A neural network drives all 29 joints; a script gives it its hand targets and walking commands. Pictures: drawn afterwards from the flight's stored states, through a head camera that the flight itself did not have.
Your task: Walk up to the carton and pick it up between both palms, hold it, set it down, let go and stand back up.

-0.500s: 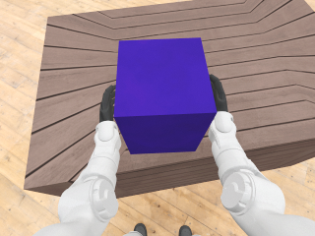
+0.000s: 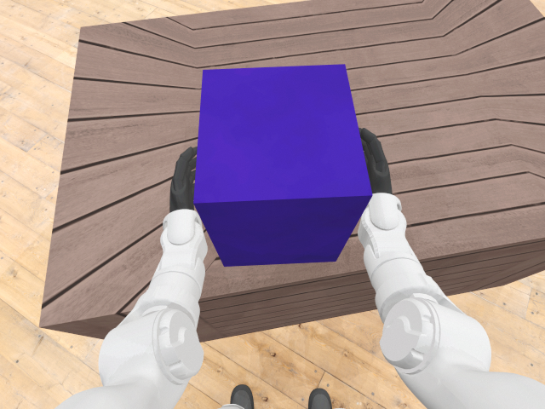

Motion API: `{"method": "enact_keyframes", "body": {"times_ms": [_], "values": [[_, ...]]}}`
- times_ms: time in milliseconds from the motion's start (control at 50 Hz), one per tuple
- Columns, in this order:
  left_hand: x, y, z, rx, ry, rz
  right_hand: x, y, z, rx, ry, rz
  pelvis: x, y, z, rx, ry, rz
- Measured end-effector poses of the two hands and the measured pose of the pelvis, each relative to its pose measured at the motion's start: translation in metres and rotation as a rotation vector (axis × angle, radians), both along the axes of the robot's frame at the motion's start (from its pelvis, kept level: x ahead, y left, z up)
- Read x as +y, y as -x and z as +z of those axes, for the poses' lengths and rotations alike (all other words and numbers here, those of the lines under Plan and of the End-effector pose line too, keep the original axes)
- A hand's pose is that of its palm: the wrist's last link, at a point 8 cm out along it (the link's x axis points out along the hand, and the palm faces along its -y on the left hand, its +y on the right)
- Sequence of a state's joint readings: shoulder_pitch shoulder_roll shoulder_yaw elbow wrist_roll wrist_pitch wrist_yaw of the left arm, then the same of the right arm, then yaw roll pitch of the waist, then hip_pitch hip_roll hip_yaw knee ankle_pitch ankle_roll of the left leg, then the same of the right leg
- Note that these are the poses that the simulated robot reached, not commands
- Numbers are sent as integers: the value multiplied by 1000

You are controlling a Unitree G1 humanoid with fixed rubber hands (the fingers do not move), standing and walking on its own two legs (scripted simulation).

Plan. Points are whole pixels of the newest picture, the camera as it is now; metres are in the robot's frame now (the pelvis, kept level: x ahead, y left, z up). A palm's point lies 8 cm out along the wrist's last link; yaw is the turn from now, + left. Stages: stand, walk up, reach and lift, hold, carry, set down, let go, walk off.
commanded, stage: reach and lift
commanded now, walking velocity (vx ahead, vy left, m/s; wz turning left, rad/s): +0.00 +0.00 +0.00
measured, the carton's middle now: (277, 177) +0.44 +0.01 +0.00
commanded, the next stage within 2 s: none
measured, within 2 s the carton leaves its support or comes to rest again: leaves its support in 0.68 s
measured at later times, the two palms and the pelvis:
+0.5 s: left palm (184, 202) +0.40 +0.16 +0.00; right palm (375, 183) +0.41 -0.13 +0.02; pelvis +0.00 +0.00 +0.00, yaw +0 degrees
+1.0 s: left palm (183, 206) +0.39 +0.16 +0.00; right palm (377, 187) +0.41 -0.13 +0.02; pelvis -0.02 +0.00 -0.01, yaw -1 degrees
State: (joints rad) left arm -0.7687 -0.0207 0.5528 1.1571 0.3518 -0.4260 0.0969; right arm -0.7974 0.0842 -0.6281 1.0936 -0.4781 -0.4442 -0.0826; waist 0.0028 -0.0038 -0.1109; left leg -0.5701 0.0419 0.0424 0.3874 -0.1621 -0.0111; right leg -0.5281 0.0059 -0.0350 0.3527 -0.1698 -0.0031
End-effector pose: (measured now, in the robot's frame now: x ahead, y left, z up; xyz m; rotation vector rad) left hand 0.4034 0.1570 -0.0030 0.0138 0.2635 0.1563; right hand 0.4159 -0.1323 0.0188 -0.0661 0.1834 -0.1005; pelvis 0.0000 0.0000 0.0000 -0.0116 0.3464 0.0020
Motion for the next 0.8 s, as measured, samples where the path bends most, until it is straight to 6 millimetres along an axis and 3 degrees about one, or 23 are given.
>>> {"method": "enact_keyframes", "body": {"times_ms": [520, 800], "values": [[0, 3, 0, -25, 11, 3, 0, 3, 2, -36, 37, 9, 1, 4, 0, 36, 5, 2], [0, 8, 2, -66, 30, 6, 0, 9, 5, -80, 50, 13, 0, 17, -2, 66, 7, -2]]}}
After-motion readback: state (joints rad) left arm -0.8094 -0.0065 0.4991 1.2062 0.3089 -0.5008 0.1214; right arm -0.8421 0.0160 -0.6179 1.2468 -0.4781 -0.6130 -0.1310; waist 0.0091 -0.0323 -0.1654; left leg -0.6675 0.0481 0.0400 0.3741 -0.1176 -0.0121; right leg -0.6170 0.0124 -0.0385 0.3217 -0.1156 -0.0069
